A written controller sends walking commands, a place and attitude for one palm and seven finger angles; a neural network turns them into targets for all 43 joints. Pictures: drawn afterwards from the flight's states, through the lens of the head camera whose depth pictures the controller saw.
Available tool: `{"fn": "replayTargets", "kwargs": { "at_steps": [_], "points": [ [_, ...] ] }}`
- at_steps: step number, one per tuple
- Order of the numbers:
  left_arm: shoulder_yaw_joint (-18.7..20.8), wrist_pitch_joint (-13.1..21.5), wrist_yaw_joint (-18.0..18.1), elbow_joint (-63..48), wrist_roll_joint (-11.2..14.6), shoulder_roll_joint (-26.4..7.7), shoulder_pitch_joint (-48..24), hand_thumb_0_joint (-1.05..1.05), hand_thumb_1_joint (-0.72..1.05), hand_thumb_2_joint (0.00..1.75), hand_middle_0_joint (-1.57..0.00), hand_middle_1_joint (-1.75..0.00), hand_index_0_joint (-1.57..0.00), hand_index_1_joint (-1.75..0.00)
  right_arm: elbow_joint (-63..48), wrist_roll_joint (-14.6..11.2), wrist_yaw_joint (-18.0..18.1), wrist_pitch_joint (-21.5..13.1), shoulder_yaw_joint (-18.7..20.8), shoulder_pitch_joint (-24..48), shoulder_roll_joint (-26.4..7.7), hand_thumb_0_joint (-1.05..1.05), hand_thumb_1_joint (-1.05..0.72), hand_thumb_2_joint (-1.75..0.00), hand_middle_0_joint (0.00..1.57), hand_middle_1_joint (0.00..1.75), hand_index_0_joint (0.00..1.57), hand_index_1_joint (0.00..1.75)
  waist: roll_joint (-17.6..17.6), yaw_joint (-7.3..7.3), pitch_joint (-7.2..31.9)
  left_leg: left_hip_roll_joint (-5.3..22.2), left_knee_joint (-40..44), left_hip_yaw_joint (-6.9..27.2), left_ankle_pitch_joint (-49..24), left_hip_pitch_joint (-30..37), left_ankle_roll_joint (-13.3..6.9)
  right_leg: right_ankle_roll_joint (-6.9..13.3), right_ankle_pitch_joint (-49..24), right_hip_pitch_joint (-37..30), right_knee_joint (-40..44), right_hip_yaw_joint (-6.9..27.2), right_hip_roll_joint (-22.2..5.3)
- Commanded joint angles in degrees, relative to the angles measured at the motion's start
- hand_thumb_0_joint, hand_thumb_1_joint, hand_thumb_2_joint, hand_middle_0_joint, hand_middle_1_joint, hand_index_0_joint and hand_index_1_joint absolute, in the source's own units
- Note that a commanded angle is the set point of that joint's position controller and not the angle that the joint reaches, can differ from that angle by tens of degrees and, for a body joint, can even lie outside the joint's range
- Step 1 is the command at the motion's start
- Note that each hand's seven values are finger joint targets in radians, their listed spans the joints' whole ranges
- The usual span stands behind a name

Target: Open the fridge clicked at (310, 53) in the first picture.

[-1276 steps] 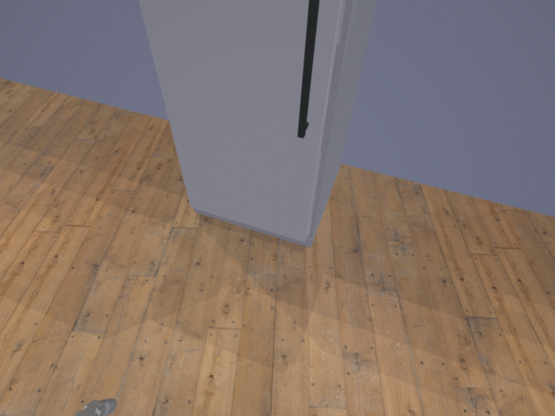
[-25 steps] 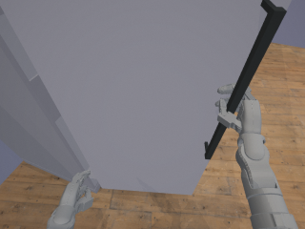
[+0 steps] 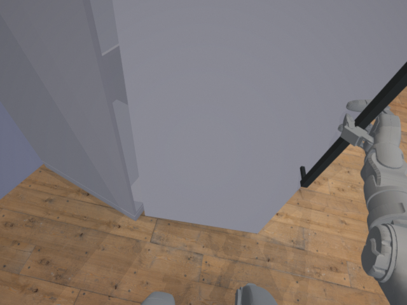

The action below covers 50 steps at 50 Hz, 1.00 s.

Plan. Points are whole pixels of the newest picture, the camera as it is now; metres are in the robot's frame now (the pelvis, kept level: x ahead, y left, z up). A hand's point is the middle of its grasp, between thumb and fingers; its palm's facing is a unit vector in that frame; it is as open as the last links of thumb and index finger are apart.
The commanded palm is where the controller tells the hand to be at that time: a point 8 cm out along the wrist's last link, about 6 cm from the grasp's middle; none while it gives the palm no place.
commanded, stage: stop walking and hold the door back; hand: right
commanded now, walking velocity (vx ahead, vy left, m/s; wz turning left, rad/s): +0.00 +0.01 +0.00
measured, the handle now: (352, 121) +0.50 -0.22 +0.13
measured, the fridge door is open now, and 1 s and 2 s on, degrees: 69 66 65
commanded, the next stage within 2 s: loosen the grip on the handle in 1.24 s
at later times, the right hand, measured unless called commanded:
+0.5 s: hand (349, 125) +0.48 -0.21 +0.13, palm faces +0.06 +0.98 -0.21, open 5.6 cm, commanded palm +0.46 -0.28 +0.11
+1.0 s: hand (348, 129) +0.47 -0.21 +0.13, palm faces +0.05 +0.98 -0.17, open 5.2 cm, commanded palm +0.45 -0.28 +0.11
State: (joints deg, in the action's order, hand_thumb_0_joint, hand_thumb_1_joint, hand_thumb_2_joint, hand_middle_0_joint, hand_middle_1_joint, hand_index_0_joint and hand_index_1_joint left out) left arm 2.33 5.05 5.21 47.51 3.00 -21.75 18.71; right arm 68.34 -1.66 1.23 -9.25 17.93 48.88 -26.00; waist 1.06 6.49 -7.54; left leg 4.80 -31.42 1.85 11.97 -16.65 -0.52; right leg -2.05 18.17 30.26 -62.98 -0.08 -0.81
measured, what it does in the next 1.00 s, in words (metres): steps on the spot: right foot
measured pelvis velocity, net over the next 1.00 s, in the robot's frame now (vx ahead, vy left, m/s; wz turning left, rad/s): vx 0.00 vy -0.08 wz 0.11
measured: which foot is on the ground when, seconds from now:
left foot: down 0.00-1.00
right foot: up 0.00-0.22, down 0.24-1.00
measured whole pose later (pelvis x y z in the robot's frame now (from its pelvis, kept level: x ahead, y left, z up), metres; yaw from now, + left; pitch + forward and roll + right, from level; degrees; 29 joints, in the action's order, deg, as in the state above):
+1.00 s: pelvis +0.00 -0.08 -0.01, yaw +6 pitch +0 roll +1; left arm -1.0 1.5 7.0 41.1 2.0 -15.7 16.0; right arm 51.8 -0.9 1.7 -12.2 12.0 43.7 -20.8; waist 0.3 3.9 -3.7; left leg 0.3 -29.7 -1.9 12.9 -17.3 0.5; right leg 0.9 15.2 18.1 -32.9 -5.8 -3.1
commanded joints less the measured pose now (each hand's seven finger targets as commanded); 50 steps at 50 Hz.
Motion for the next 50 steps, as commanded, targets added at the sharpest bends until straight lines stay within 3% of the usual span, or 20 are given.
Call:
{"fn": "replayTargets", "kwargs": {
  "at_steps": [1,5,8,10,12,13,14,18,19,21,22,23,25,28,30,32,34,38,42,50],
  "points": [
    [0.8,3.6,0.2,-7.8,-0.7,-4.0,-1.1,0.0,0.9,0.9,-0.2,-0.3,-0.2,-0.3,-10.2,0.1,2.0,-4.1,5.0,23.9,-24.1,0.0,-0.9,-0.9,0.45,1.4,0.45,1.4,-13.6,-5.4,18.0,10.7,14.3,10.3,6.3,12.5,-4.0,0.0,0.3,1.6,7.5,-2.4,-1.3],
    [1.1,4.1,0.7,-9.2,-1.3,-3.9,-0.8,0.0,0.9,0.9,-0.2,-0.3,-0.2,-0.3,-14.8,0.9,2.5,-4.8,6.6,25.5,-24.5,0.0,-0.9,-0.9,0.45,1.4,0.45,1.4,-15.8,-6.58,20.3,9.9,13.1,8.8,-1.3,13.0,-5.0,0.3,1.0,-7.5,20.7,-5.7,-0.3],
    [1.6,3.4,0.6,-10.0,-1.8,-3.7,-0.4,0.0,0.9,0.9,-0.2,-0.3,-0.2,-0.3,-18.3,1.1,2.1,-5.5,5.6,24.2,-21.1,0.0,-0.9,-0.9,0.45,1.4,0.45,1.4,-12.8,-6.3,22.4,8.1,10.7,6.5,-2.6,10.5,-4.3,0.4,-5.5,-18.4,32.3,-7.1,1.0],
    [2.3,2.9,0.4,-11.0,-1.8,-4.3,-0.4,0.0,0.9,0.9,-0.2,-0.3,-0.2,-0.3,-22.6,0.8,1.5,-6.7,5.5,21.4,-18.8,0.0,-0.9,-0.9,0.45,1.4,0.45,1.4,-6.4,-6.3,22.7,4.6,5.0,4.3,-4.8,8.8,-2.2,1.3,-10.2,-24.4,41.0,-4.5,-1.6],
    [2.4,2.1,-0.6,-13.8,-1.2,-5.6,-1.6,0.0,0.9,0.9,-0.2,-0.3,-0.2,-0.3,-29.4,0.3,0.5,-7.5,3.0,20.1,-14.0,0.0,-0.9,-0.9,0.45,1.4,0.45,1.4,6.6,-7.13,23.8,-4.5,-5.3,-2.1,1.9,-0.5,1.2,7.1,-25.0,-29.4,41.4,10.1,-13.8],
    [1.6,1.9,-0.9,-14.3,-1.3,-3.0,-3.3,0.0,0.9,0.9,-0.2,-0.3,-0.2,-0.3,-29.2,0.0,-0.1,-7.5,0.9,15.0,-10.3,0.0,-0.9,-0.9,0.45,1.4,0.45,1.4,13.9,-6.44,22.3,-6.1,-12.2,-4.2,11.5,-5.9,2.0,9.9,-28.1,-29.4,43.6,12.6,-17.0],
    [1.0,2.2,-0.9,-14.6,-1.9,-1.8,-4.0,0.0,0.9,0.9,-0.2,-0.3,-0.2,-0.3,-34.1,0.3,-0.2,-8.4,2.4,17.3,-13.4,0.0,-0.9,-0.9,0.45,1.4,0.45,1.4,18.7,-6.94,21.2,-5.0,-17.2,-3.0,16.7,-7.5,1.9,12.3,-30.2,-28.0,44.4,14.9,-18.6],
    [0.6,2.0,-0.5,-13.4,-1.6,-2.7,-2.8,0.0,0.9,0.9,-0.2,-0.3,-0.2,-0.3,-35.9,1.4,0.4,-8.1,1.0,16.2,-12.7,0.0,-0.9,-0.9,0.45,1.4,0.45,1.4,9.6,-6.71,22.6,-4.4,-0.2,-4.7,5.7,2.4,1.1,7.9,-36.9,-27.0,32.2,2.6,-13.6],
    [0.3,1.9,-0.5,-13.7,-1.6,-2.7,-2.8,0.0,0.9,0.9,-0.2,-0.3,-0.2,-0.3,-35.8,1.3,0.2,-7.6,-0.3,15.9,-11.7,0.0,-0.9,-0.9,0.45,1.4,0.45,1.4,8.2,-6.56,22.7,-3.8,4.9,-4.2,-0.5,6.2,0.9,6.1,-33.2,-25.0,29.9,1.5,-12.1],
    [0.0,1.4,0.1,-14.1,-1.6,-1.8,-3.1,0.0,0.9,0.9,-0.2,-0.3,-0.2,-0.3,-33.5,1.8,0.9,-6.7,0.6,15.6,-13.5,0.0,-0.9,-0.9,0.45,1.4,0.45,1.4,2.2,-5.58,24.3,3.6,4.2,3.5,-22.9,15.2,-1.7,3.0,-21.8,-16.3,27.2,-1.9,-8.1],
    [-0.3,1.5,0.4,-13.7,-1.8,-1.0,-2.4,0.0,0.9,0.9,-0.2,-0.3,-0.2,-0.3,-31.3,2.3,1.1,-6.5,1.1,14.6,-14.1,0.0,-0.9,-0.9,0.45,1.4,0.45,1.4,1.2,-5.03,23.2,5.3,3.1,2.7,-29.1,15.1,-1.6,2.1,-17.0,-14.8,28.8,-2.7,-6.1],
    [-0.1,0.8,0.4,-13.6,-1.1,-1.4,-1.3,0.0,0.9,0.9,-0.2,-0.3,-0.2,-0.3,-29.3,1.5,1.6,-5.6,3.1,12.7,-16.3,0.0,-0.9,-0.9,0.45,1.4,0.45,1.4,-8.9,-5.56,25.8,7.3,2.5,6.4,-30.9,17.9,-3.1,1.0,-14.0,-12.3,26.3,-2.4,-5.1],
    [-0.6,0.0,1.0,-13.5,-1.1,-0.5,-4.1,0.0,0.9,0.9,-0.2,-0.3,-0.2,-0.3,-27.5,0.7,1.7,-4.9,2.9,12.7,-15.0,0.0,-0.9,-0.9,0.45,1.4,0.45,1.4,-15.0,-6.59,24.1,9.9,4.2,9.2,-35.2,18.2,-4.5,1.0,0.1,-9.4,24.9,-1.0,-3.0],
    [-1.2,-0.3,1.9,-12.6,-1.5,-0.8,-3.9,0.0,0.9,0.9,-0.2,-0.3,-0.2,-0.3,-25.8,0.9,1.7,-4.8,2.5,16.2,-14.7,0.0,-0.9,-0.9,0.45,1.4,0.45,1.4,-12.4,-6.21,24.0,8.0,3.6,4.8,-28.1,15.4,-3.0,1.6,-6.3,-14.1,32.8,-0.6,-3.1],
    [-1.0,-0.5,2.1,-13.2,-1.8,-1.6,-4.9,0.0,0.9,0.9,-0.2,-0.3,-0.2,-0.3,-27.1,1.0,1.8,-5.9,3.0,13.8,-14.3,0.0,-0.9,-0.9,0.45,1.4,0.45,1.4,-0.2,-6.61,25.7,1.9,0.2,-1.1,-19.8,10.0,0.6,3.7,-27.3,-22.6,37.3,3.7,-9.0],
    [-1.3,-0.5,1.3,-14.1,-1.8,-1.3,-5.6,0.0,0.9,0.9,-0.2,-0.3,-0.2,-0.3,-29.5,0.7,1.4,-6.9,-0.7,15.5,-10.0,0.0,-0.9,-0.9,0.45,1.4,0.45,1.4,4.2,-6.5,24.5,-2.3,-1.9,-3.4,-5.3,5.1,1.7,6.5,-35.8,-24.3,37.2,9.5,-13.4],
    [-1.0,-0.5,0.9,-14.6,-2.0,-1.3,-5.5,0.0,0.9,0.9,-0.2,-0.3,-0.2,-0.3,-31.3,0.5,1.3,-7.1,-1.5,13.0,-8.8,0.0,-0.9,-0.9,0.45,1.4,0.45,1.4,4.8,-6.7,22.8,-3.0,-0.9,-3.5,-0.3,4.9,1.2,6.9,-35.1,-23.2,37.0,8.9,-13.5],
    [-0.4,-0.9,1.2,-14.8,-1.5,-2.0,-4.9,0.0,0.9,0.9,-0.2,-0.3,-0.2,-0.3,-32.2,0.5,2.0,-6.5,0.4,11.0,-11.4,0.0,-0.9,-0.9,0.45,1.4,0.45,1.4,1.4,-6.59,24.1,0.0,2.5,-0.8,-12.4,10.4,0.3,3.7,-23.4,-18.2,33.8,2.5,-9.7],
    [-0.4,-1.3,2.1,-13.8,-1.3,-2.0,-3.9,0.0,0.9,0.9,-0.2,-0.3,-0.2,-0.3,-29.9,0.2,2.5,-5.7,-0.2,13.9,-12.4,0.0,-0.9,-0.9,0.45,1.4,0.45,1.4,-1.1,-6.02,23.5,2.6,5.0,2.8,-10.9,9.3,-0.5,2.6,-12.4,-16.0,33.4,0.5,-7.1],
    [-0.4,-1.5,2.9,-12.1,-1.1,-2.8,-2.7,0.0,0.9,0.9,-0.2,-0.3,-0.2,-0.3,-23.2,0.2,2.8,-5.2,1.1,15.6,-15.2,0.0,-0.9,-0.9,0.45,1.4,0.45,1.4,-2.3,-6.03,22.8,2.4,6.6,2.6,-7.5,9.1,-0.1,3.1,-11.9,-15.1,34.0,1.3,-7.2]
  ]
}}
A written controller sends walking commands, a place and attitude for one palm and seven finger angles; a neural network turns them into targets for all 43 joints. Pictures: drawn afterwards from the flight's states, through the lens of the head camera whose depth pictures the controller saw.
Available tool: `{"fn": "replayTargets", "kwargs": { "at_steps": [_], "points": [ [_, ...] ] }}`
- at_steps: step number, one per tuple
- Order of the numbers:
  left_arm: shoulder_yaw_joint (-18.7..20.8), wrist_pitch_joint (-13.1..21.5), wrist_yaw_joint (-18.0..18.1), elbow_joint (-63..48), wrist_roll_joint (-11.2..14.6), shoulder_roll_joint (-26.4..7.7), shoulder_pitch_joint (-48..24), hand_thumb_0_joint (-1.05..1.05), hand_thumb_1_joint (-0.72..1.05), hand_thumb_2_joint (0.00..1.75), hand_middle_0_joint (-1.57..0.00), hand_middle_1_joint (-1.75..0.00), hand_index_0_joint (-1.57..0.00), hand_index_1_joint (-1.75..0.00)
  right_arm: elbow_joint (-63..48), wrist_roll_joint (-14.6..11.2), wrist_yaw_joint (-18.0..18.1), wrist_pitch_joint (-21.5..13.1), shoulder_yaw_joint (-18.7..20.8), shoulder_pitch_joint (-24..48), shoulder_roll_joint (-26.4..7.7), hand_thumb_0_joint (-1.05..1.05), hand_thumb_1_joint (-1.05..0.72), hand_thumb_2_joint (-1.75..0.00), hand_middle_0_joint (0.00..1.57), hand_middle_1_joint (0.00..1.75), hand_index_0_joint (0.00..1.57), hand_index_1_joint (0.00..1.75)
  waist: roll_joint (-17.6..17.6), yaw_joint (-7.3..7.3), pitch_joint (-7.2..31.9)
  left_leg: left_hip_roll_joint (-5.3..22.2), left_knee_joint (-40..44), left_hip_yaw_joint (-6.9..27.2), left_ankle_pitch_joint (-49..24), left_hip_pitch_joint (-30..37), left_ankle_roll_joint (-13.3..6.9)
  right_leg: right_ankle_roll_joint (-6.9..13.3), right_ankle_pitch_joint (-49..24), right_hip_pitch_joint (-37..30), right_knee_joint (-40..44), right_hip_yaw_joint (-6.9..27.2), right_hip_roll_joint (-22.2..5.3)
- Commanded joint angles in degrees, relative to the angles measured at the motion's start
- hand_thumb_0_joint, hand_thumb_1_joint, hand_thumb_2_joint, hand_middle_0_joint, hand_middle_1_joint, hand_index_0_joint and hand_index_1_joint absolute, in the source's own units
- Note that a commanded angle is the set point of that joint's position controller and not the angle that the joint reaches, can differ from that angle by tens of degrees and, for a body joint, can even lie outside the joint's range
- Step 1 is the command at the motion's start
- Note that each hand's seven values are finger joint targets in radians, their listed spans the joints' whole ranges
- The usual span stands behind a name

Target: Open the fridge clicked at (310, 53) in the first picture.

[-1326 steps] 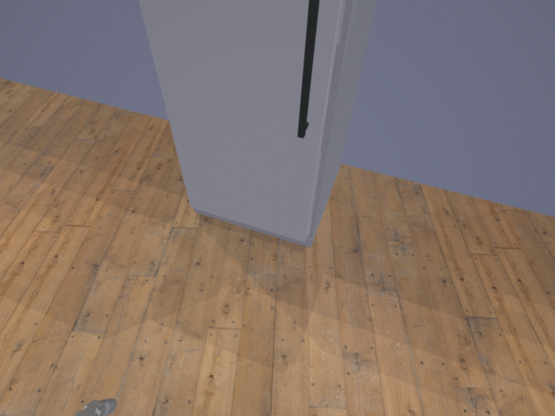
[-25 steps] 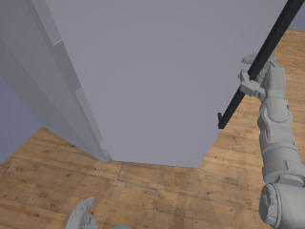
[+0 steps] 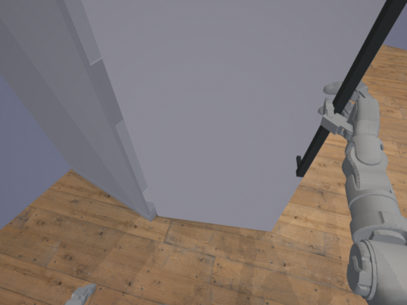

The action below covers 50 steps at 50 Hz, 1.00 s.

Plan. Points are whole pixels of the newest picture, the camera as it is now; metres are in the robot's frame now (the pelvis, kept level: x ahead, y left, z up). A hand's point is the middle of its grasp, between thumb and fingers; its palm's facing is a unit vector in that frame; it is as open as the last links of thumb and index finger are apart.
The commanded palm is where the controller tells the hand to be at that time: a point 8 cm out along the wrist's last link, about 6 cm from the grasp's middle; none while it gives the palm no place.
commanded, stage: stop walking and hold the door back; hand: right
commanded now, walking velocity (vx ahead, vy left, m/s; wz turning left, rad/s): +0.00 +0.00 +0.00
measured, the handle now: (333, 102) +0.50 -0.20 +0.14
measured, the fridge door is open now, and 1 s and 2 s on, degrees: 66 65 64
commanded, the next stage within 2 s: loosen the grip on the handle in 0.24 s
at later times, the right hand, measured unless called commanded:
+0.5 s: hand (334, 109) +0.47 -0.19 +0.15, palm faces +0.16 +0.98 -0.11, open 6.5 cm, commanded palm +0.43 -0.23 +0.14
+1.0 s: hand (330, 120) +0.47 -0.20 +0.11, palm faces +0.17 +0.98 -0.14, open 14.0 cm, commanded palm +0.44 -0.25 +0.12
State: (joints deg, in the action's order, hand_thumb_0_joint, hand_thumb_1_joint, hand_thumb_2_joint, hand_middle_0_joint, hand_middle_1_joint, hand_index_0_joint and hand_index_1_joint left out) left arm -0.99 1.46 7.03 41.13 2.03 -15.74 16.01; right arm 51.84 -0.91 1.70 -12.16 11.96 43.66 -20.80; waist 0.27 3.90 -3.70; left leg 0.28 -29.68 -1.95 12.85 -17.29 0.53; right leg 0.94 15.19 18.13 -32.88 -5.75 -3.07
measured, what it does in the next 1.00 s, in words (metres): stands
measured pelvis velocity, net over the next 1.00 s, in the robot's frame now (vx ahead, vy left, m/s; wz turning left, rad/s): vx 0.02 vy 0.01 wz -0.02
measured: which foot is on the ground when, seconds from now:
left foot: down 0.00-1.00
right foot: down 0.00-1.00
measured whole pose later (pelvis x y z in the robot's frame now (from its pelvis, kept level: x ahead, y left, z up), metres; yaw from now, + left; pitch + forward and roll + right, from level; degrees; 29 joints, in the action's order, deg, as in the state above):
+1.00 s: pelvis +0.02 +0.01 -0.01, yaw -1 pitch +8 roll +0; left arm -0.1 6.4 1.0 40.0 1.6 -14.9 20.2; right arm 54.4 -0.8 -3.1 -10.9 16.3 43.9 -22.2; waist -0.3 4.1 2.6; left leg 1.2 -34.9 -2.9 16.3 -26.3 -0.2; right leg 0.7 16.8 26.5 -35.5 -4.6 -2.3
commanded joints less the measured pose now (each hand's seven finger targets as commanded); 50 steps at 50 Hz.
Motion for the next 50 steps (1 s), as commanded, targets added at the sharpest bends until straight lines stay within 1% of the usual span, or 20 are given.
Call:
{"fn": "replayTargets", "kwargs": {
  "at_steps": [1,15,16,17,18,19,20,21,23,25,26,29,30,36,37,38,41,43,44,50],
  "points": [
    [2.9,2.2,1.1,-5.5,-0.1,-8.8,0.1,0.0,0.9,0.9,-0.2,-0.3,-0.2,-0.3,-5.5,-0.5,2.3,-2.3,6.7,22.2,-20.4,0.0,-0.9,-0.9,0.45,1.4,0.45,1.4,-2.4,-3.38,18.5,7.2,5.4,6.9,-7.2,9.2,-1.2,-0.1,-7.8,-2.6,3.8,6.9,-4.4],
    [2.8,2.2,1.1,-4.4,-0.1,-9.8,1.6,0.0,0.9,0.9,-0.2,-0.3,-0.2,-0.3,2.1,0.1,1.8,-2.3,9.8,22.9,-25.4,0.0,-0.9,-0.9,0.45,1.4,0.45,1.4,-2.8,-3.53,17.6,7.3,7.2,6.6,-4.7,9.0,-0.7,0.0,-7.3,-2.2,5.1,7.1,-4.3],
    [2.8,2.4,1.0,-4.7,0.0,-9.5,1.6,0.0,0.9,0.9,-0.2,-0.3,-0.2,-0.3,1.6,0.1,1.6,-2.4,8.2,24.2,-23.5,0.0,-0.9,-0.9,0.45,1.4,0.45,1.4,-2.7,-3.3,17.4,6.9,7.1,6.3,-4.6,8.5,-0.5,0.0,-7.4,-2.5,5.3,7.1,-4.4],
    [7.6,5.6,-1.3,-6.8,-1.8,-8.2,6.1,0.0,0.9,0.9,-0.2,-0.3,-0.2,-0.3,-13.8,7.4,-1.2,-4.3,14.2,61.4,-38.8,0.0,-0.9,-0.9,0.45,1.4,0.45,1.4,-5.1,-2.43,16.9,5.1,9.0,7.0,-10.7,8.7,0.0,1.5,-3.5,-5.4,3.6,0.1,-3.5],
    [4.8,8.9,-2.4,-6.4,-1.7,-10.7,2.1,0.0,0.9,0.9,-0.2,-0.3,-0.2,-0.3,7.0,5.7,-4.1,1.4,10.2,51.9,-27.2,0.0,-0.78,-0.84,0.45,1.4,0.45,1.4,-9.3,3.92,32.7,-0.6,1.3,0.4,-18.4,8.3,-3.2,2.0,-13.8,-4.6,10.1,2.1,2.4],
    [6.3,9.9,-2.7,-6.4,-1.0,-11.3,6.8,0.0,0.9,0.9,-0.2,-0.3,-0.2,-0.3,2.4,2.4,-5.6,2.3,7.9,44.9,-21.0,0.0,-0.66,-0.78,0.45,1.4,0.45,1.4,-2.9,1.29,34.7,0.1,0.5,-2.1,-14.3,5.3,-3.4,-0.2,-17.0,-9.5,7.6,2.8,1.4],
    [5.1,9.8,-3.2,-2.8,-1.3,-10.4,6.4,0.0,0.9,0.9,-0.2,-0.3,-0.2,-0.3,12.1,2.3,-5.8,2.8,12.5,36.7,-20.8,0.0,-0.54,-0.73,0.45,1.4,0.45,1.4,4.3,1.38,24.6,-0.4,2.4,-1.2,-8.9,-2.2,-3.1,-0.9,-12.0,-9.0,6.8,3.5,1.8],
    [4.2,9.5,-3.9,-3.8,-1.8,-10.6,4.9,0.0,0.9,0.9,-0.2,-0.3,-0.2,-0.3,8.6,1.2,-4.8,1.3,12.9,35.5,-22.3,0.0,-0.42,-0.67,0.45,1.4,0.45,1.4,6.1,0.7,17.8,0.0,3.9,-0.4,-4.2,-4.3,-2.9,-0.7,-4.7,-4.7,7.5,3.9,1.5],
    [4.4,9.8,-4.9,-5.9,-2.3,-9.9,3.9,0.0,0.9,0.9,-0.2,-0.3,-0.2,-0.3,1.6,3.4,-3.0,-2.6,7.3,35.3,-18.3,0.0,-0.17,-0.55,0.45,1.4,0.45,1.4,5.3,1.46,18.2,0.0,3.1,0.1,0.9,-6.2,-3.0,0.3,2.2,-3.1,7.8,4.4,1.4],
    [4.8,9.7,-5.6,-7.1,-2.0,-10.2,4.4,0.0,0.9,0.9,-0.2,-0.3,-0.2,-0.3,1.0,3.7,-2.4,-4.6,5.3,32.5,-15.7,0.0,0.07,-0.43,0.45,1.4,0.45,1.4,-2.8,1.8,20.8,-0.4,2.5,0.0,2.6,-5.1,-2.6,1.2,2.9,-2.3,6.9,4.1,1.2],
    [4.6,9.7,-5.8,-7.2,-1.4,-10.2,4.2,0.0,0.9,0.9,-0.2,-0.3,-0.2,-0.3,2.8,2.6,-2.8,-4.0,4.6,31.1,-14.4,0.0,0.19,-0.37,0.45,1.4,0.45,1.4,-3.7,1.64,19.1,-0.3,2.6,0.3,4.3,-6.1,-2.5,1.1,5.2,-1.2,6.7,4.2,1.2],
    [4.5,9.7,-5.6,-7.5,-0.2,-10.6,4.6,0.0,0.9,0.9,-0.2,-0.3,-0.2,-0.3,0.5,0.2,-4.3,-2.2,3.9,33.5,-13.9,0.0,0.55,-0.2,0.42,1.37,0.42,1.37,-1.7,1.57,20.3,0.3,2.6,1.1,4.3,-4.9,-2.4,1.4,5.4,-0.9,5.8,3.8,1.9],
    [4.6,9.6,-5.5,-7.2,-0.2,-10.7,5.1,0.0,0.9,0.9,-0.2,-0.3,-0.2,-0.3,-2.4,0.7,-4.4,-1.8,4.9,34.9,-16.1,0.0,0.55,-0.2,0.41,1.35,0.41,1.35,-0.1,1.33,22.8,0.1,2.3,1.5,3.4,-4.5,-2.2,1.3,4.1,-2.1,5.6,3.8,1.8],
    [4.7,9.8,-5.2,-5.7,-0.6,-9.3,5.9,0.0,0.9,0.9,-0.2,-0.3,-0.2,-0.3,-13.5,0.4,-1.7,-3.1,3.0,38.6,-13.5,0.0,0.55,-0.2,0.33,1.25,0.33,1.25,4.7,1.81,28.6,-0.9,0.1,0.6,-4.0,-4.6,-2.2,0.7,-6.8,-8.3,2.9,4.9,1.5],
    [4.8,9.0,-4.8,-3.5,-1.0,-10.2,7.9,0.0,0.9,0.9,-0.2,-0.3,-0.2,-0.3,0.9,1.7,-1.4,-2.2,10.7,29.8,-21.6,0.0,0.55,-0.2,0.32,1.23,0.32,1.23,-1.6,1.03,21.7,-0.8,0.1,0.6,-4.2,-5.1,-2.2,1.0,-5.5,-1.5,2.2,4.7,1.7],
    [3.9,8.3,-5.1,-5.0,-0.8,-10.1,7.5,0.0,0.9,0.9,-0.2,-0.3,-0.2,-0.3,-1.2,1.2,-2.0,-2.0,8.0,29.0,-19.3,0.0,0.55,-0.2,0.3,1.22,0.3,1.22,-2.2,1.19,20.6,-0.5,0.0,0.9,-5.2,-3.7,-1.6,1.1,-4.9,1.8,2.4,3.9,2.4],
    [4.6,8.0,-5.2,-6.4,-0.8,-9.2,7.0,0.0,0.9,0.9,-0.2,-0.3,-0.2,-0.3,-10.6,1.8,-3.0,-4.3,7.2,31.8,-19.2,0.0,0.55,-0.2,0.26,1.17,0.26,1.17,3.5,0.2,30.5,-0.5,-2.1,1.2,-11.6,-0.8,-2.1,1.1,-12.1,-4.3,0.8,3.7,2.5],
    [4.6,7.8,-5.4,-6.3,-0.6,-8.7,7.2,0.0,0.9,0.9,-0.2,-0.3,-0.2,-0.3,-10.7,0.6,-3.8,-3.9,5.1,30.0,-15.0,0.0,0.55,-0.2,0.25,1.15,0.25,1.15,4.2,0.54,29.2,-0.9,-2.1,0.6,-12.4,-2.8,-2.1,0.8,-14.5,-5.9,0.2,4.1,2.1],
    [4.7,7.6,-5.3,-6.2,-0.5,-8.9,7.7,0.0,0.9,0.9,-0.2,-0.3,-0.2,-0.3,-8.9,-0.6,-3.9,-3.5,6.3,27.8,-15.5,0.0,0.55,-0.2,0.25,1.15,0.25,1.15,0.5,0.59,27.3,-1.0,-1.8,0.3,-13.1,-2.1,-2.0,1.1,-14.9,-4.3,0.0,4.3,1.9],
    [4.5,6.7,-5.2,-6.7,-0.3,-8.5,7.1,0.0,0.9,0.9,-0.2,-0.3,-0.2,-0.3,-12.4,-0.5,-3.7,-2.4,6.9,27.5,-16.3,0.0,0.55,-0.2,0.25,1.15,0.25,1.15,1.7,0.23,27.8,-0.9,-2.0,0.8,-14.7,-1.0,-1.6,1.3,-14.3,-3.3,-0.2,3.8,2.5]
  ]
}}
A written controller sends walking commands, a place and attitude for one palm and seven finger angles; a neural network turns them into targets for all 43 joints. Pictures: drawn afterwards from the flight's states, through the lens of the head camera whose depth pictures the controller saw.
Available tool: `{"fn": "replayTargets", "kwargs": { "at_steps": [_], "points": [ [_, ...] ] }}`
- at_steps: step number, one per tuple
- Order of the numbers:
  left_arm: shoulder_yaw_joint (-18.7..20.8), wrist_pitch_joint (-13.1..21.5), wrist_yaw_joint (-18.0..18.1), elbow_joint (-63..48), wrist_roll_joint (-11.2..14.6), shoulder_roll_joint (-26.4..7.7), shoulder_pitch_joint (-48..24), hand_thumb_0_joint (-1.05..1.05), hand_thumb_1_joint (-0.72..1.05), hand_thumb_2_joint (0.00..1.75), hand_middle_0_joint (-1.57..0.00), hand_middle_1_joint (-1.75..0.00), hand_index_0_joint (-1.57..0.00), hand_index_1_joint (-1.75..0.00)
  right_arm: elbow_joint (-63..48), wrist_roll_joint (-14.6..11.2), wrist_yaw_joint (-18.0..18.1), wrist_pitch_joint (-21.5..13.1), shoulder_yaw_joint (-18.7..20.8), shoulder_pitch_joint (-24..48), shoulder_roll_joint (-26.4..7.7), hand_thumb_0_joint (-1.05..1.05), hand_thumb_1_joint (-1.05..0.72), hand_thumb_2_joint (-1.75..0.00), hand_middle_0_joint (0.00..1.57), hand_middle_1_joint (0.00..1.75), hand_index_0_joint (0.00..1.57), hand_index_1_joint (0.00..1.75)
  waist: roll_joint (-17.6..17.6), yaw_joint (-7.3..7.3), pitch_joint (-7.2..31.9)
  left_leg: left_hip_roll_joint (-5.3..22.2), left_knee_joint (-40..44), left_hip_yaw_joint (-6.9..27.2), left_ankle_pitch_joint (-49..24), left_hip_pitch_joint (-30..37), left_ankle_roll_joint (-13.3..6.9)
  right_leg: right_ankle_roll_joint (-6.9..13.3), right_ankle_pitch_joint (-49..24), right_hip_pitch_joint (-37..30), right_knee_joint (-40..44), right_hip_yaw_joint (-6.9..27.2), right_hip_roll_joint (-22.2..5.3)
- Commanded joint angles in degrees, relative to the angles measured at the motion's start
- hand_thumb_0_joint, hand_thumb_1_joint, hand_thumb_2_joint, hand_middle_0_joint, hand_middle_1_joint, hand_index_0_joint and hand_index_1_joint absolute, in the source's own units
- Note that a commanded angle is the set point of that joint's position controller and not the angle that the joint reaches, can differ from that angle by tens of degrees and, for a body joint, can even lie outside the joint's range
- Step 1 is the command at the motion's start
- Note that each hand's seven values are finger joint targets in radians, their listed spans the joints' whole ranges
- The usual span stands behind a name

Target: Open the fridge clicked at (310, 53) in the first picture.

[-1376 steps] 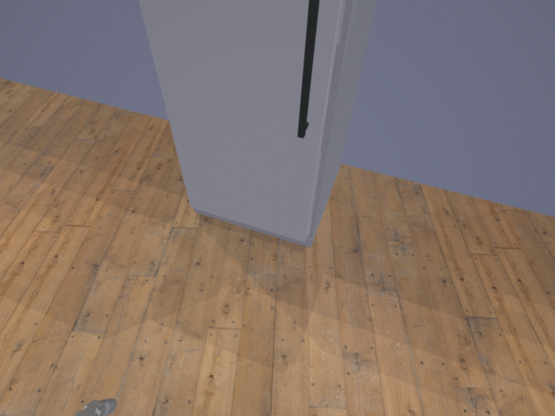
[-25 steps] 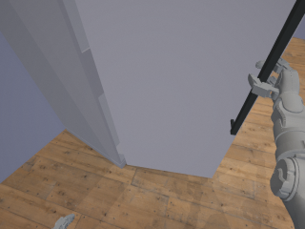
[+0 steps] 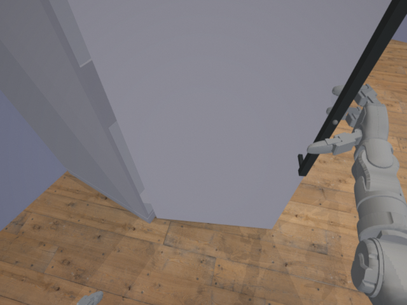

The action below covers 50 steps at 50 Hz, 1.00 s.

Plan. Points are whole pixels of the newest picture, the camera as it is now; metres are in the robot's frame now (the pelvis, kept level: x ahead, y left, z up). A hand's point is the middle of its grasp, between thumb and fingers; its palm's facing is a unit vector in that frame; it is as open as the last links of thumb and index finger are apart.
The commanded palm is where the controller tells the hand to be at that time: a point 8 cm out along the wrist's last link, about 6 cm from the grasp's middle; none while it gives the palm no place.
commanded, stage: slip the hand off the handle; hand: right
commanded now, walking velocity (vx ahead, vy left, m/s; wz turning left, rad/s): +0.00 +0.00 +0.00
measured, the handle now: (338, 99) +0.50 -0.20 +0.14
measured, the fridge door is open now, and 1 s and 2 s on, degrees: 65 64 64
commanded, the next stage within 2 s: draw the hand back to the body in 1.30 s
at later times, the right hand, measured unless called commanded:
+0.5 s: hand (372, 133) +0.44 -0.26 +0.12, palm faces +0.18 +0.97 -0.15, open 14.7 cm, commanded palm +0.41 -0.30 +0.13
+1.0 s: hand (380, 160) +0.38 -0.26 +0.11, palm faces +0.17 +0.97 -0.14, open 14.7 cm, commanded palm +0.34 -0.30 +0.13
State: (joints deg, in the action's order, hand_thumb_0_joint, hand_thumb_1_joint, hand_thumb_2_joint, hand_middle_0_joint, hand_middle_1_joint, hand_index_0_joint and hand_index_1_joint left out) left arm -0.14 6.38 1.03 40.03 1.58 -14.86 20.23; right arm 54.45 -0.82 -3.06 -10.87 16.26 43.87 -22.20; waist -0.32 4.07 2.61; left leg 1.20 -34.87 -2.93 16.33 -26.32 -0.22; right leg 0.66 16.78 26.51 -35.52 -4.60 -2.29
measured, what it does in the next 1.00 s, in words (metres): stands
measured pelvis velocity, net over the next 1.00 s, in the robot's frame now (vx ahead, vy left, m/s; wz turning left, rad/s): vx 0.01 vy -0.01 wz -0.01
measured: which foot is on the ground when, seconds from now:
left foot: down 0.00-1.00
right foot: down 0.00-1.00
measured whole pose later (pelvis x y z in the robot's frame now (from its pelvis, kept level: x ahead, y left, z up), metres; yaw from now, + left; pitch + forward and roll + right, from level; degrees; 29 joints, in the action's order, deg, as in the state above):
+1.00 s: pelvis +0.01 -0.01 +0.00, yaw -1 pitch +6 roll +1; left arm -1.1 5.1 2.9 35.9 2.6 -14.5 18.7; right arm 30.7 -6.7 -9.9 -7.1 18.5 21.1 -22.7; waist 0.7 0.9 4.5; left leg 1.6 -35.1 -3.3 17.7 -23.4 0.7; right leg 1.4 19.1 24.7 -37.7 -4.0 -1.9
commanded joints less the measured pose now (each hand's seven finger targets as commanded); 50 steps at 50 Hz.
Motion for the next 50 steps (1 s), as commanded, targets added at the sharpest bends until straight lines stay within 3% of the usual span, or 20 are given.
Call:
{"fn": "replayTargets", "kwargs": {
  "at_steps": [1,2,5,9,10,14,15,18,20,22,25,28,30,33,35,39,40,42,48,50],
  "points": [
    [3.5,1.3,1.1,-4.3,0.0,-9.6,4.2,0.0,0.9,0.9,-0.2,-0.3,-0.2,-0.3,-7.5,0.2,1.2,-3.2,4.3,25.6,-16.9,0.0,0.55,-0.2,0.25,1.15,0.25,1.15,-2.1,0.81,16.9,-1.7,3.3,1.5,-16.8,6.6,-0.6,1.6,-13.5,-8.0,2.2,2.7,1.6],
    [3.1,0.9,1.0,-5.0,0.0,-9.7,4.0,0.0,0.9,0.9,-0.2,-0.3,-0.2,-0.3,-7.6,0.1,0.8,-3.3,3.5,25.7,-16.4,0.0,0.55,-0.2,0.25,1.15,0.25,1.15,-1.7,0.6,15.4,-1.6,3.5,1.7,-15.7,6.2,-0.5,1.6,-11.7,-6.3,2.6,2.6,1.8],
    [3.3,0.3,1.2,-6.2,-0.1,-9.5,3.7,0.0,0.9,0.9,-0.2,-0.3,-0.2,-0.3,-10.6,0.7,0.2,-4.3,7.1,25.9,-21.4,0.0,0.55,-0.2,0.25,1.15,0.25,1.15,1.4,-1.09,21.7,-1.3,2.4,2.6,-17.9,9.7,-0.6,1.8,-13.6,-7.7,1.9,2.2,2.3],
    [3.3,-0.3,1.5,-7.5,0.1,-9.4,3.8,0.0,0.9,0.9,-0.2,-0.3,-0.2,-0.3,-11.6,-0.6,-2.1,-4.8,6.5,22.9,-20.6,0.0,0.55,-0.2,0.25,1.15,0.25,1.15,-0.1,-1.23,22.0,-1.6,1.8,2.2,-21.7,11.5,-0.7,2.0,-16.9,-7.4,1.4,2.0,2.3],
    [3.5,-0.4,1.5,-7.7,0.2,-9.5,3.7,0.0,0.9,0.9,-0.2,-0.3,-0.2,-0.3,-13.7,-0.6,-2.7,-5.1,6.8,22.3,-21.1,0.0,0.55,-0.2,0.25,1.15,0.25,1.15,2.0,-1.58,23.8,-1.6,1.6,2.5,-22.8,11.2,-0.7,1.9,-18.4,-9.0,1.1,2.0,2.1],
    [3.6,-0.4,1.8,-8.3,0.7,-9.5,3.6,0.0,0.9,0.9,-0.2,-0.3,-0.2,-0.3,-15.5,-2.9,-5.5,-4.9,4.2,19.3,-17.6,0.0,0.55,-0.2,0.25,1.15,0.25,1.15,1.7,-0.54,21.0,-2.1,2.2,1.8,-22.8,9.6,-0.8,2.1,-19.6,-10.2,0.8,2.0,1.9],
    [3.8,-0.7,1.8,-7.5,0.7,-10.0,3.9,0.0,0.9,0.9,-0.2,-0.3,-0.2,-0.3,-15.7,-3.0,-5.9,-4.5,7.3,18.8,-21.3,0.0,0.55,-0.2,0.25,1.15,0.25,1.15,1.5,-1.26,21.8,-1.9,2.5,2.2,-22.4,9.9,-0.6,1.9,-18.5,-10.1,1.0,2.1,1.7],
    [3.5,-0.8,2.2,-7.8,1.0,-9.8,3.1,0.0,0.9,0.9,-0.2,-0.3,-0.2,-0.3,-16.3,-3.4,-7.5,-3.7,4.1,19.7,-18.8,0.0,0.55,-0.2,0.25,1.15,0.25,1.15,2.5,-0.33,18.8,-1.9,3.2,1.9,-19.2,7.9,-0.6,2.0,-15.1,-9.4,1.7,2.5,1.9],
    [3.6,-0.8,2.5,-7.4,0.8,-10.0,3.5,0.0,0.9,0.9,-0.2,-0.3,-0.2,-0.3,-18.4,-3.4,-7.5,-4.1,6.8,20.7,-22.2,0.0,0.55,-0.2,0.25,1.15,0.25,1.15,4.0,-0.69,21.5,-1.9,2.9,2.1,-19.2,8.4,-0.8,1.9,-16.0,-10.7,1.2,2.8,2.0],
    [3.3,-0.7,2.7,-7.2,0.9,-9.9,3.3,0.0,0.9,0.9,-0.2,-0.3,-0.2,-0.3,-16.6,-3.7,-8.0,-4.0,5.5,20.5,-20.8,0.0,0.55,-0.2,0.25,1.15,0.25,1.15,3.5,-0.09,18.9,-2.0,3.1,1.7,-17.8,6.7,-0.7,1.9,-15.0,-10.2,1.4,3.2,1.9],
    [3.3,-0.6,3.0,-6.8,0.8,-10.3,3.4,0.0,0.9,0.9,-0.2,-0.3,-0.2,-0.3,-16.3,-3.8,-8.7,-4.6,7.9,20.7,-24.4,0.0,0.55,-0.2,0.25,1.15,0.25,1.15,4.2,-0.6,19.9,-2.0,2.8,1.9,-17.5,7.0,-0.8,1.8,-15.3,-10.2,1.1,3.6,1.8],
    [3.0,-0.8,3.1,-7.2,0.8,-10.2,3.1,0.0,0.9,0.9,-0.2,-0.3,-0.2,-0.3,-14.9,-3.5,-9.9,-4.7,6.2,20.0,-23.1,0.0,0.55,-0.2,0.25,1.15,0.25,1.15,5.2,-0.25,19.2,-2.0,2.7,1.5,-15.9,5.3,-0.9,1.6,-14.6,-10.4,1.1,3.9,1.7],
    [3.0,-0.8,3.2,-7.2,0.8,-10.6,3.6,0.0,0.9,0.9,-0.2,-0.3,-0.2,-0.3,-13.5,-4.0,-10.4,-4.6,8.1,19.6,-25.3,0.0,0.55,-0.2,0.25,1.15,0.25,1.15,4.4,-0.55,19.7,-2.0,2.6,1.5,-15.4,5.3,-0.9,1.6,-14.4,-9.9,1.0,4.2,1.6],
    [3.0,-0.6,3.0,-8.6,1.0,-10.2,2.7,0.0,0.9,0.9,-0.2,-0.3,-0.2,-0.3,-15.2,-5.3,-11.6,-4.0,4.9,15.3,-20.2,0.0,0.55,-0.2,0.25,1.15,0.25,1.15,5.0,-1.34,19.4,-2.1,2.5,1.0,-15.5,5.2,-1.1,1.4,-15.3,-10.7,1.2,4.3,1.5],
    [3.2,-0.5,2.7,-9.4,0.9,-10.4,2.5,0.0,0.9,0.9,-0.2,-0.3,-0.2,-0.3,-19.7,-6.1,-11.4,-3.9,6.8,12.8,-21.4,0.0,0.55,-0.2,0.25,1.15,0.25,1.15,5.7,-2.36,22.5,-2.3,1.9,1.0,-17.0,6.0,-1.3,1.2,-18.6,-12.8,0.8,4.6,1.2],
    [3.1,0.1,2.4,-11.1,1.1,-9.7,0.8,0.0,0.9,0.9,-0.2,-0.3,-0.2,-0.3,-26.1,-7.6,-9.9,-2.8,5.2,5.0,-16.9,0.0,0.55,-0.2,0.25,1.15,0.25,1.15,4.2,-3.28,19.5,-2.6,2.0,0.0,-15.8,6.5,-1.3,1.1,-19.7,-12.0,1.3,4.8,1.0],
    [3.2,0.1,2.3,-10.8,1.1,-9.9,0.3,0.0,0.9,0.9,-0.2,-0.3,-0.2,-0.3,-27.8,-7.2,-9.1,-2.2,7.1,4.8,-19.1,0.0,0.55,-0.2,0.25,1.15,0.25,1.15,4.4,-3.44,19.7,-2.6,2.1,0.4,-15.7,6.2,-1.2,1.0,-18.5,-12.2,1.7,5.0,0.9],
    [3.1,0.3,2.2,-11.1,1.0,-9.6,-0.4,0.0,0.9,0.9,-0.2,-0.3,-0.2,-0.3,-30.7,-6.8,-8.1,-1.3,7.2,3.7,-18.6,0.0,0.55,-0.2,0.25,1.15,0.25,1.15,3.2,-3.48,19.0,-2.5,2.1,0.1,-15.1,6.9,-1.0,0.9,-17.5,-11.4,2.3,5.1,0.9],
    [2.4,1.8,2.7,-11.4,0.9,-8.5,-3.7,0.0,0.9,0.9,-0.2,-0.3,-0.2,-0.3,-40.3,-6.6,-6.4,-0.5,4.8,-0.1,-15.4,0.0,0.55,-0.2,0.25,1.15,0.25,1.15,6.3,-3.53,17.4,-2.6,2.4,-0.2,-12.4,6.5,-1.2,0.4,-16.0,-13.4,3.3,5.5,0.6],
    [2.5,2.7,2.9,-11.5,0.8,-8.3,-4.3,0.0,0.9,0.9,-0.2,-0.3,-0.2,-0.3,-43.1,-7.1,-6.1,-0.2,5.3,-3.8,-15.2,0.0,0.55,-0.2,0.25,1.15,0.25,1.15,6.7,-4.32,18.8,-2.7,2.4,-0.3,-13.0,7.0,-1.3,0.2,-18.1,-15.2,3.2,5.8,0.5]
  ]
}}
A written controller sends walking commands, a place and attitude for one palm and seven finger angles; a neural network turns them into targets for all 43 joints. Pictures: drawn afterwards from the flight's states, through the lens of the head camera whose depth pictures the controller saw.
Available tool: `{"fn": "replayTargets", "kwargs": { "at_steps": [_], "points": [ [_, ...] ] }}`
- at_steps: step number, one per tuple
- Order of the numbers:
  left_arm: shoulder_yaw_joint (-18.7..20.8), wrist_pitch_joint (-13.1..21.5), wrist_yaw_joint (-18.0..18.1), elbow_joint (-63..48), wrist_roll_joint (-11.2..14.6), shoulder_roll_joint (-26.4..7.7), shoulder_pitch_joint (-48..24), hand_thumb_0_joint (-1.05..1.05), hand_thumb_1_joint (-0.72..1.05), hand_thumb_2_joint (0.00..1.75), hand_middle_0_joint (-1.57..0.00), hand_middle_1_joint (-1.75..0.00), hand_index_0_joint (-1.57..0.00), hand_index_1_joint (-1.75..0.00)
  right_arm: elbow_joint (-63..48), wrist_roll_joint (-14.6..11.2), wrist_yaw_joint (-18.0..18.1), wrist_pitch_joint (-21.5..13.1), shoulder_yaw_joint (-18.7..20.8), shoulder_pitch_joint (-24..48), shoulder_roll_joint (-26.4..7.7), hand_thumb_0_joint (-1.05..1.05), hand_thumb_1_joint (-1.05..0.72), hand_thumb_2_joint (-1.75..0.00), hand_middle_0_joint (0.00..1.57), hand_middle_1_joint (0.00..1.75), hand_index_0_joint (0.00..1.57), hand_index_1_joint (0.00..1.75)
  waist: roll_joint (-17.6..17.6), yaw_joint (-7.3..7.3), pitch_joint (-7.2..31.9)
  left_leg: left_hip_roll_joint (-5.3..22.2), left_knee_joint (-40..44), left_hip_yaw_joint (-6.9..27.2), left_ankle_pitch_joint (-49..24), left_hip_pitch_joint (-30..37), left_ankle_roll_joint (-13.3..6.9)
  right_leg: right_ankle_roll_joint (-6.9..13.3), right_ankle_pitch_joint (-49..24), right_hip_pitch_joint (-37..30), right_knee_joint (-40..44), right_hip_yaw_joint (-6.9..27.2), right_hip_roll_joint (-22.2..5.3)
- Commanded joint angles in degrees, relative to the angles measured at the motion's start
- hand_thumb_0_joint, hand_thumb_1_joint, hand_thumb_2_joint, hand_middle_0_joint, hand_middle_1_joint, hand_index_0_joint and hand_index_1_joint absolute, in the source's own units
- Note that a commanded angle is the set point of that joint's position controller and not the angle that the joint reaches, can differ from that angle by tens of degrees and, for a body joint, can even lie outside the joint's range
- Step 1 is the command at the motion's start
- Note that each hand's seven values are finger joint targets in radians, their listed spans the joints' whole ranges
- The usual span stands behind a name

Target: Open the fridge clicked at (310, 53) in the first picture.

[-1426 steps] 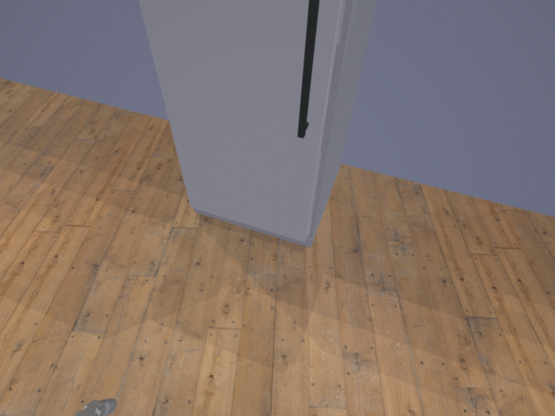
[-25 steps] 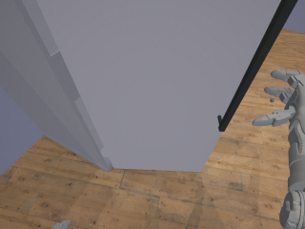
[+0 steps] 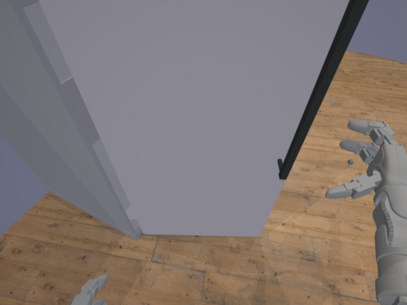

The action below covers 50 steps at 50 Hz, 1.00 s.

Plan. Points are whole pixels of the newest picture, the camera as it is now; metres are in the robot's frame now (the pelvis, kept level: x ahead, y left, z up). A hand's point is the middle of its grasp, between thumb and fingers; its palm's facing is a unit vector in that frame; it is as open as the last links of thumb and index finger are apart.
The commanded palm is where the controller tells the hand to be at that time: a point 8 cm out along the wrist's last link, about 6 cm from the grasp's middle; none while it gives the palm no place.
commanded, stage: slip the hand off the handle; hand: right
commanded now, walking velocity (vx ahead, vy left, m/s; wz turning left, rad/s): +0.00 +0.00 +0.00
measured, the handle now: (308, 104) +0.50 -0.18 +0.14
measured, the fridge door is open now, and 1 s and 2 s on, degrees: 64 64 64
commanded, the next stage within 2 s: draw the hand back to the body in 0.30 s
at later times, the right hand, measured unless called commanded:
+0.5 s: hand (362, 188) +0.30 -0.23 +0.14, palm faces +0.22 +0.97 +0.04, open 14.7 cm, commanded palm +0.26 -0.28 +0.13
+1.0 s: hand (392, 216) +0.24 -0.25 +0.15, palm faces +0.34 +0.93 -0.13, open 14.4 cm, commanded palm +0.20 -0.28 +0.16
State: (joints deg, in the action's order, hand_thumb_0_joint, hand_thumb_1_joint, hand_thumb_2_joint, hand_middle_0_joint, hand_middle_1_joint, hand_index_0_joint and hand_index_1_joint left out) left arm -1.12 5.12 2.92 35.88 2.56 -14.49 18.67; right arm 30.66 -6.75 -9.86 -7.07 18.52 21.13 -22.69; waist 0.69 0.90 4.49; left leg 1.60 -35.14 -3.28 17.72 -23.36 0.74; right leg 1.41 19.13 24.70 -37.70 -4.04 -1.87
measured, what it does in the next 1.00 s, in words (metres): stands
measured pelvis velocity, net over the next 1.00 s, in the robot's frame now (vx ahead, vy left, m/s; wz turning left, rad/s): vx -0.01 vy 0.03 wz -0.03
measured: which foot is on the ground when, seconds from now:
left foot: down 0.00-1.00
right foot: down 0.00-1.00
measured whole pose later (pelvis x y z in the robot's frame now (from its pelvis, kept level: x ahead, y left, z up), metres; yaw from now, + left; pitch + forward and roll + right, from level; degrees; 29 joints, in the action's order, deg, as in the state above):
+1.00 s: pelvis -0.01 +0.03 +0.01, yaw -2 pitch -1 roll +0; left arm -2.6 13.6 6.9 37.7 2.3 -14.7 12.6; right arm 2.0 -12.9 -6.0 2.0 20.4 -2.5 -19.9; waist 2.3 -3.2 2.6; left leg 0.7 -31.6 -5.4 16.4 -13.9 -1.2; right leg -0.7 15.8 15.1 -32.3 -1.8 -2.4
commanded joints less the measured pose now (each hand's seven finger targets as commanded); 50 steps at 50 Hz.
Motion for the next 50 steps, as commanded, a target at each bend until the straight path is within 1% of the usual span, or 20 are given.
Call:
{"fn": "replayTargets", "kwargs": {
  "at_steps": [1,4,7,15,18,21,22,23,24,26,27,31,36,38,39,42,46,47,48,50],
  "points": [
    [3.2,4.2,1.0,-7.2,-0.1,-8.5,-3.4,0.0,0.9,0.9,-0.2,-0.3,-0.2,-0.3,-19.7,-1.3,0.5,-3.4,1.1,17.2,-12.6,0.0,0.55,-0.2,0.25,1.15,0.25,1.15,6.2,-0.97,15.1,-3.0,2.9,0.0,-14.2,3.6,-2.2,-0.6,-20.4,-13.3,5.4,5.1,0.0],
    [3.1,4.9,1.3,-7.4,0.2,-8.6,-4.3,0.0,0.9,0.9,-0.2,-0.3,-0.2,-0.3,-20.0,-2.2,0.3,-1.3,0.6,12.8,-11.1,0.0,0.55,-0.2,0.25,1.15,0.25,1.15,2.5,-1.18,12.5,-2.9,3.6,-0.5,-13.3,4.6,-2.2,-0.5,-18.1,-11.4,6.1,5.1,0.1],
    [2.5,5.3,1.6,-7.6,0.3,-8.3,-6.0,0.0,0.9,0.9,-0.2,-0.3,-0.2,-0.3,-21.6,-2.3,0.5,0.5,0.2,12.5,-10.2,0.0,0.55,-0.2,0.25,1.15,0.25,1.15,1.5,-1.4,11.0,-2.5,4.3,-0.4,-11.9,4.7,-2.1,-0.3,-14.0,-10.4,7.1,4.9,0.7],
    [1.9,7.0,2.3,-8.1,0.1,-7.4,-9.0,0.0,0.9,0.9,-0.2,-0.3,-0.2,-0.3,-28.3,-2.5,0.7,0.3,-0.3,7.0,-9.3,0.0,0.55,-0.2,0.25,1.15,0.25,1.15,2.0,-2.17,10.5,-2.2,5.1,0.1,-10.6,6.4,-2.0,-0.1,-11.9,-10.7,7.4,4.1,1.2],
    [1.6,7.4,2.8,-7.3,0.1,-7.5,-9.4,0.0,0.9,0.9,-0.2,-0.3,-0.2,-0.3,-28.4,-2.5,0.7,0.4,0.3,9.7,-10.8,0.0,0.55,-0.2,0.25,1.15,0.25,1.15,2.8,-1.56,9.4,-2.1,5.8,0.6,-9.3,5.7,-1.8,0.0,-10.1,-10.6,7.5,4.0,1.4],
    [1.2,7.7,3.4,-6.7,0.1,-7.5,-9.7,0.0,0.9,0.9,-0.2,-0.3,-0.2,-0.3,-25.6,-2.8,0.3,0.9,0.7,11.3,-11.4,0.0,0.55,-0.2,0.25,1.15,0.25,1.15,1.1,-1.23,7.7,-1.8,6.9,1.2,-7.5,5.9,-1.5,0.2,-8.0,-9.1,7.6,3.8,1.7],
    [1.0,8.6,4.3,-6.3,1.2,-7.0,-11.1,0.0,0.9,0.9,-0.2,-0.3,-0.2,-0.3,-25.6,-15.6,-0.9,1.4,5.0,16.3,-4.6,0.0,0.55,-0.2,0.25,1.15,0.25,1.15,-1.0,-1.47,9.3,-1.6,8.5,1.6,-6.7,8.9,-1.9,-0.3,-6.1,-9.4,7.6,4.4,2.3],
    [0.7,9.5,4.8,-5.7,1.1,-7.2,-11.8,0.0,0.9,0.9,-0.2,-0.3,-0.2,-0.3,-24.9,-15.7,-1.8,1.7,5.9,16.3,-7.9,0.0,0.55,-0.2,0.25,1.15,0.25,1.15,-0.8,-2.24,10.6,-1.4,8.6,2.5,-5.9,10.4,-1.7,-0.3,-5.4,-9.5,7.4,4.1,2.2],
    [0.7,10.1,5.0,-5.7,0.8,-7.2,-11.4,0.0,0.9,0.9,-0.2,-0.3,-0.2,-0.3,-24.3,-14.6,-1.5,1.7,8.5,12.7,-11.2,0.0,0.55,-0.2,0.25,1.15,0.25,1.15,-0.6,-3.34,11.3,-1.2,8.3,2.8,-7.0,11.2,-1.6,-0.1,-7.0,-8.9,7.5,4.0,2.0],
    [0.7,10.1,4.3,-6.1,0.5,-6.9,-10.7,0.0,0.9,0.9,-0.2,-0.3,-0.2,-0.3,-24.8,-8.9,-1.0,2.8,4.8,7.5,-11.0,0.0,0.55,-0.2,0.25,1.15,0.25,1.15,4.4,-3.62,9.5,-0.9,6.9,2.2,-10.6,9.4,-1.6,0.1,-10.0,-9.1,8.2,3.2,1.9],
    [0.7,10.2,3.9,-6.7,0.5,-6.7,-10.6,0.0,0.9,0.9,-0.2,-0.3,-0.2,-0.3,-26.7,-7.4,-1.0,3.1,2.5,6.9,-9.4,0.0,0.55,-0.2,0.25,1.15,0.25,1.15,6.6,-3.31,9.0,-1.1,6.6,1.8,-11.3,8.8,-1.8,0.1,-10.8,-9.8,8.3,3.2,2.0],
    [1.2,10.3,3.8,-8.0,0.8,-7.4,-11.0,0.0,0.9,0.9,-0.2,-0.3,-0.2,-0.3,-29.5,-11.0,-2.4,5.0,6.9,0.9,-10.7,0.0,0.55,-0.2,0.25,1.15,0.25,1.15,-1.9,-3.96,9.8,-1.1,7.4,2.1,-13.3,12.0,-1.1,0.3,-11.3,-8.6,8.1,2.8,1.7],
    [1.1,10.9,4.0,-8.2,0.9,-7.1,-11.7,0.0,0.9,0.9,-0.2,-0.3,-0.2,-0.3,-34.2,-11.9,-2.3,5.9,9.5,-2.4,-12.0,0.0,0.55,-0.2,0.25,1.15,0.25,1.15,0.7,-4.55,8.4,-0.8,7.8,2.9,-12.4,11.6,-0.9,0.3,-11.2,-9.1,8.3,2.6,1.7],
    [0.9,11.2,4.0,-8.4,1.0,-6.8,-11.9,0.0,0.9,0.9,-0.2,-0.3,-0.2,-0.3,-36.5,-11.5,-2.4,6.2,7.1,-2.2,-9.9,0.0,0.55,-0.2,0.25,1.15,0.25,1.15,2.3,-3.99,7.3,-1.2,8.0,2.2,-11.0,10.3,-1.0,0.3,-10.5,-9.9,8.7,2.7,1.8],
    [1.0,11.5,4.2,-8.3,0.9,-6.9,-12.0,0.0,0.9,0.9,-0.2,-0.3,-0.2,-0.3,-36.9,-11.9,-2.3,6.2,7.7,-2.7,-10.1,0.0,0.55,-0.2,0.25,1.15,0.25,1.15,0.6,-3.81,6.8,-1.0,8.5,3.1,-10.4,10.3,-0.8,0.3,-10.1,-9.6,8.2,2.7,1.6],
    [0.9,12.1,4.6,-8.2,0.9,-6.8,-12.3,0.0,0.9,0.9,-0.2,-0.3,-0.2,-0.3,-39.6,-12.0,-2.7,6.7,7.1,-3.4,-9.6,0.0,0.51,-0.22,0.25,1.13,0.25,1.13,2.5,-3.79,7.0,-1.2,8.6,2.5,-9.6,10.0,-0.9,0.4,-9.7,-10.9,8.8,3.0,1.8],
    [0.7,12.7,4.9,-8.0,1.0,-6.8,-12.6,0.0,0.9,0.9,-0.2,-0.3,-0.2,-0.3,-41.5,-12.6,-3.0,7.7,8.4,-7.2,-10.5,0.0,0.37,-0.29,0.24,1.04,0.24,1.04,1.8,-4.37,6.1,-1.1,9.2,2.3,-8.3,10.6,-0.8,0.3,-9.2,-10.8,9.4,3.3,1.7],
    [1.1,12.0,4.6,-7.2,-1.0,-6.7,-13.6,0.0,0.9,0.9,-0.2,-0.3,-0.2,-0.3,-43.2,-4.5,4.9,4.7,8.5,-6.5,-16.1,0.0,0.33,-0.31,0.24,1.02,0.24,1.02,2.5,-4.11,0.2,0.3,13.4,4.6,-4.4,8.9,-0.6,0.1,-6.9,-9.2,10.2,2.5,2.2],
    [1.0,11.6,4.4,-6.7,-1.3,-6.1,-13.5,0.0,0.9,0.9,-0.2,-0.3,-0.2,-0.3,-40.4,-3.5,8.4,3.8,6.4,-11.4,-11.1,0.0,0.3,-0.32,0.24,1.0,0.24,1.0,1.0,-3.49,-1.0,0.5,13.8,3.7,-1.9,8.6,-0.5,0.1,-5.5,-9.3,10.7,2.6,2.2],
    [1.2,10.6,4.1,-6.6,-1.5,-6.1,-13.5,0.0,0.9,0.9,-0.2,-0.3,-0.2,-0.3,-42.4,-1.2,12.1,2.1,5.4,-16.4,-9.9,0.0,0.22,-0.36,0.24,0.96,0.24,0.96,-1.2,-3.97,0.4,0.3,13.9,3.1,-2.8,10.8,-0.6,0.5,-6.6,-11.4,11.7,2.2,1.7]
  ]
}}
